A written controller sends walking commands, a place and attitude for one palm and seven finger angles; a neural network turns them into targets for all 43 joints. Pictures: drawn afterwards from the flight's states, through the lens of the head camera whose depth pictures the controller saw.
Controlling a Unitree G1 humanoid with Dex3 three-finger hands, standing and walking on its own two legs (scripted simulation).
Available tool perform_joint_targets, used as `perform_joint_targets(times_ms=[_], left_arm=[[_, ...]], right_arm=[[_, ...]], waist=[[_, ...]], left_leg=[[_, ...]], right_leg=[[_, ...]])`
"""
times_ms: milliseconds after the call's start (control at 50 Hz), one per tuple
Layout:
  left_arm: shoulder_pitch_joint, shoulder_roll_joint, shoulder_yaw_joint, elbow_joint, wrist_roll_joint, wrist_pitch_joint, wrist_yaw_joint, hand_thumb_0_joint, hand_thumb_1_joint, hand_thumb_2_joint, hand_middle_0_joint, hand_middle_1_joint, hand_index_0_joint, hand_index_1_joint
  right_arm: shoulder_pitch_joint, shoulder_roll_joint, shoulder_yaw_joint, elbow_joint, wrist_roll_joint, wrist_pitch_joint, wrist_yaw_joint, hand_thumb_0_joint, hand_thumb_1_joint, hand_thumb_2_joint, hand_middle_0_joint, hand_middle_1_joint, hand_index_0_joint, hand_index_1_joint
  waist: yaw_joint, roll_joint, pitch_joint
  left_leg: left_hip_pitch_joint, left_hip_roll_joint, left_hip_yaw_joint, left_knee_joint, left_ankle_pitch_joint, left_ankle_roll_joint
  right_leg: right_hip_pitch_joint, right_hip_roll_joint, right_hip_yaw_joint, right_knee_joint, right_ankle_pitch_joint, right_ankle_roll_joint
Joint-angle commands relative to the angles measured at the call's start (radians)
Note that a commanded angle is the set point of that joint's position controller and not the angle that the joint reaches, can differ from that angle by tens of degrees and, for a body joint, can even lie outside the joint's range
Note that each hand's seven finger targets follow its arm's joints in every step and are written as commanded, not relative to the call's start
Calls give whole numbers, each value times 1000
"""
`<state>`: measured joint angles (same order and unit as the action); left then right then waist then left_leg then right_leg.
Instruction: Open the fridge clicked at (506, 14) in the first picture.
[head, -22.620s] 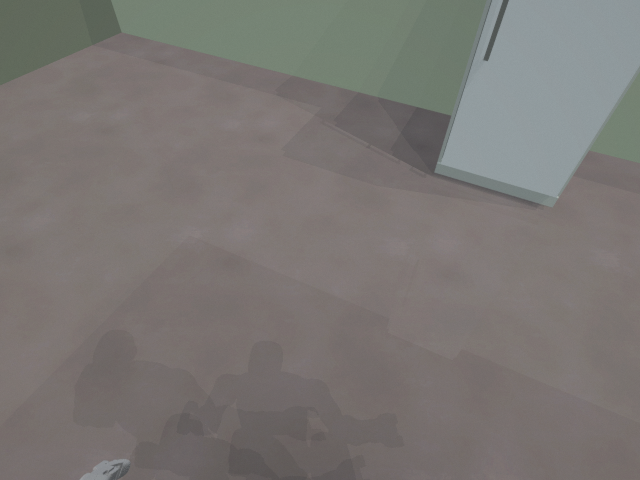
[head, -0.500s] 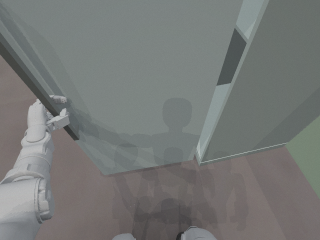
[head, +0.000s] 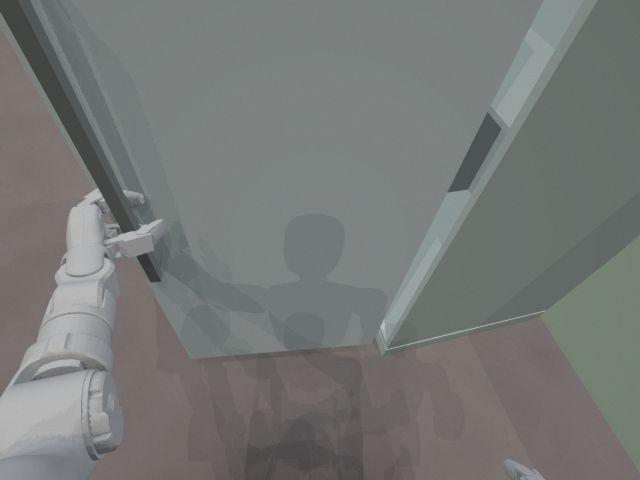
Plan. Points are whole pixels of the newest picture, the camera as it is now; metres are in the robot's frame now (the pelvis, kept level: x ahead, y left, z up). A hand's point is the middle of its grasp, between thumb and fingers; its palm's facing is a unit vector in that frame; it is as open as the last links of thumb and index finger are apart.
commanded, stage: loosen the grip on the handle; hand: left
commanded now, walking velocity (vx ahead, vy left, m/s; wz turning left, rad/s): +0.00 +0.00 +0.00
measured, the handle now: (107, 166) +0.46 +0.27 +0.11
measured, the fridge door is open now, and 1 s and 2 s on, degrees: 82 79 79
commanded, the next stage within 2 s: slip the hand off the handle in 0.36 s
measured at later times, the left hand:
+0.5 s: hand (131, 240) +0.42 +0.26 +0.01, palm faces +0.41 -0.90 -0.18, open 14.2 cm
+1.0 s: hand (81, 234) +0.43 +0.33 +0.01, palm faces +0.45 -0.86 -0.24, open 14.6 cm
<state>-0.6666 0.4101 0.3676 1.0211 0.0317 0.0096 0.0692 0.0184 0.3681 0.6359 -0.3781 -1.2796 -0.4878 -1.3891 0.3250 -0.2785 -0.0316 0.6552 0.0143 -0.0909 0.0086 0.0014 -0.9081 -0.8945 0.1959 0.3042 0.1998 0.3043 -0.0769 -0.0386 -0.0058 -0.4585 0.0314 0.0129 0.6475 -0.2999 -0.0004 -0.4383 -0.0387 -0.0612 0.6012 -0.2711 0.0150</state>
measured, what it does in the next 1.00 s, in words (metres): stands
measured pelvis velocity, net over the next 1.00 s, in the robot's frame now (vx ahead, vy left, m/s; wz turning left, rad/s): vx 0.01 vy -0.02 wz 0.00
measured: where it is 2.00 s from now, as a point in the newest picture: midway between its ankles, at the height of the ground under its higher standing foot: outside the picture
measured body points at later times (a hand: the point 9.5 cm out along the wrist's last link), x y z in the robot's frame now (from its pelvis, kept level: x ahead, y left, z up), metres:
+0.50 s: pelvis +0.01 +0.02 -0.01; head +0.05 +0.04 +0.44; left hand +0.40 +0.31 +0.02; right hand +0.05 -0.24 -0.12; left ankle +0.01 +0.12 -0.72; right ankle +0.02 -0.13 -0.72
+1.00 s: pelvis +0.01 -0.02 -0.01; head +0.10 +0.00 +0.43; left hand +0.40 +0.37 +0.03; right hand +0.02 -0.31 -0.12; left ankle +0.01 +0.12 -0.72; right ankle +0.02 -0.13 -0.72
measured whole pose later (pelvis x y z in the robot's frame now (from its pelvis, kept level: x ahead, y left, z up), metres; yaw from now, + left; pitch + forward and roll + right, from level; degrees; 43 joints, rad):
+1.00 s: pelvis +0.01 -0.02 -0.01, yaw +0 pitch +13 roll -2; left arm -0.69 0.69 0.55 1.21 0.04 -0.08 -0.03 -0.01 -0.54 0.20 -0.26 -1.15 -0.25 -1.15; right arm 0.38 -0.30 -0.01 0.72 0.00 -0.04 -0.04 0.00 -0.91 -0.89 0.20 0.30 0.20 0.30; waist -0.11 -0.01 -0.03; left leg -0.63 0.07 -0.02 0.77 -0.35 -0.03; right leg -0.61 0.00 -0.08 0.72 -0.33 -0.01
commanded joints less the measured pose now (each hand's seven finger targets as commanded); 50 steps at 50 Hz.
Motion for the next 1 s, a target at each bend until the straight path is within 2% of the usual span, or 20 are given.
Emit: perform_joint_targets(times_ms=[0,40,120,140,160,180,220,280,300,340,380,420,440,460,540,600,680,720,860,980], left_arm=[[-156,164,-6,-280,-3,65,74,0,-550,200,-423,-1367,-423,-1367],[-137,112,-6,-359,-36,79,103,0,-550,200,-397,-1333,-397,-1333],[-72,22,-51,-413,-41,121,152,0,-550,200,-343,-1267,-343,-1267],[-61,34,-46,-446,-29,133,162,0,-550,200,-330,-1250,-330,-1250],[-383,269,80,-358,11,129,188,0,-550,200,-317,-1233,-317,-1233],[-406,268,84,-298,25,139,189,0,-550,200,-303,-1217,-303,-1217],[-298,153,30,-247,22,147,180,0,-550,200,-277,-1183,-277,-1183],[-311,137,6,-342,23,106,169,0,-550,200,-250,-1150,-250,-1150],[-307,70,-51,-371,15,88,162,0,-550,200,-250,-1150,-250,-1150],[-256,28,-68,-354,-9,54,150,0,-550,200,-250,-1150,-250,-1150],[-230,73,-26,-334,-34,30,141,0,-550,200,-250,-1150,-250,-1150],[-272,46,-53,-343,-40,25,138,0,-550,200,-250,-1150,-250,-1150],[-387,283,108,-231,-11,18,147,0,-550,200,-250,-1150,-250,-1150],[-409,324,122,-226,7,8,144,0,-550,200,-250,-1150,-250,-1150],[-520,332,61,-253,69,-70,125,0,-550,200,-250,-1150,-250,-1150],[-479,362,79,-231,29,-133,86,0,-550,200,-250,-1150,-250,-1150],[-369,356,71,-36,-33,-94,-11,0,-550,200,-250,-1150,-250,-1150],[-349,426,95,34,-31,-52,-54,0,-550,200,-250,-1150,-250,-1150],[-410,679,223,-46,10,-128,-77,0,-550,200,-250,-1150,-250,-1150],[-363,702,223,-14,1,-159,-134,0,-550,200,-250,-1150,-250,-1150]], right_arm=[[37,-159,-61,-103,11,-14,13,0,-900,-900,200,300,200,300],[45,-156,-67,-93,3,-24,15,0,-900,-900,200,300,200,300],[47,-146,-60,-64,-7,-27,21,0,-900,-900,200,300,200,300],[48,-148,-63,-61,-11,-24,22,0,-900,-900,200,300,200,300],[83,-174,-46,-3,-22,-15,-7,0,-900,-900,200,300,200,300],[98,-165,-51,7,-31,-6,-11,0,-900,-900,200,300,200,300],[94,-145,-44,-5,-29,-6,-12,0,-900,-900,200,300,200,300],[118,-139,-50,-12,-36,-14,-5,0,-900,-900,200,300,200,300],[118,-132,-53,-12,-38,-18,1,0,-900,-900,200,300,200,300],[125,-137,-59,-2,-40,-30,7,0,-900,-900,200,300,200,300],[126,-151,-64,2,-35,-31,1,0,-900,-900,200,300,200,300],[111,-148,-63,1,-28,-33,-2,0,-900,-900,200,300,200,300],[129,-173,-57,40,-30,-21,-19,0,-900,-900,200,300,200,300],[129,-166,-48,34,-33,-12,-27,0,-900,-900,200,300,200,300],[113,-149,-37,20,-35,-21,-33,0,-900,-900,200,300,200,300],[136,-159,-43,28,-36,-25,-38,0,-900,-900,200,300,200,300],[153,-175,-44,35,-16,-17,-45,0,-900,-900,200,300,200,300],[166,-190,-43,30,-8,-2,-51,0,-900,-900,200,300,200,300],[168,-190,-34,2,-11,22,-63,0,-900,-900,200,300,200,300],[176,-193,-35,5,-5,29,-64,0,-900,-900,200,300,200,300]], waist=[[39,75,-337],[36,66,-385],[29,97,-323],[32,129,-335],[-33,85,-242],[-21,88,-244],[1,66,-248],[26,246,-390],[14,268,-411],[9,188,-393],[2,70,-372],[-5,59,-350],[-16,33,-273],[-1,73,-243],[-9,264,-316],[-18,205,-420],[-22,94,-362],[-14,39,-326],[-10,55,-354],[-12,161,-426]], left_leg=[[146,-35,-34,-101,245,29],[195,-21,-58,-95,303,17],[219,8,-94,-93,420,-9],[236,11,-98,-90,448,-17],[158,3,-99,-79,343,-8],[119,-4,-92,-84,291,-8],[119,-7,-91,-85,320,-11],[271,8,-110,-64,490,-53],[327,17,-118,-50,554,-62],[322,23,-123,-36,566,-57],[253,17,-104,-30,508,-33],[211,6,-90,-40,424,-23],[114,-3,-82,-44,288,-12],[66,-18,-72,-57,222,-6],[122,-36,-61,-47,149,-3],[155,-36,-55,-9,208,7],[39,-49,-24,4,159,28],[-23,-54,-14,0,139,36],[-99,-54,-5,49,137,48],[-73,-53,5,77,171,45]], right_leg=[[108,58,-24,-47,134,-32],[86,69,-34,-35,137,-25],[17,80,-45,-25,125,-18],[18,81,-45,-21,125,-18],[-29,79,-33,-20,120,-16],[-29,83,-29,-22,96,-17],[-7,80,-38,-18,101,-23],[-37,81,-34,-2,113,-28],[-57,84,-33,-1,123,-26],[-68,93,-35,-4,121,-22],[-24,94,-29,-12,138,-18],[-2,91,-29,-15,138,-18],[-19,87,-20,-10,112,-21],[-6,81,-17,-7,89,-23],[-44,73,-6,5,61,-34],[3,79,3,8,122,-30],[55,69,19,-6,166,-16],[83,60,30,-15,180,-10],[116,43,88,9,222,10],[110,49,86,37,265,6]])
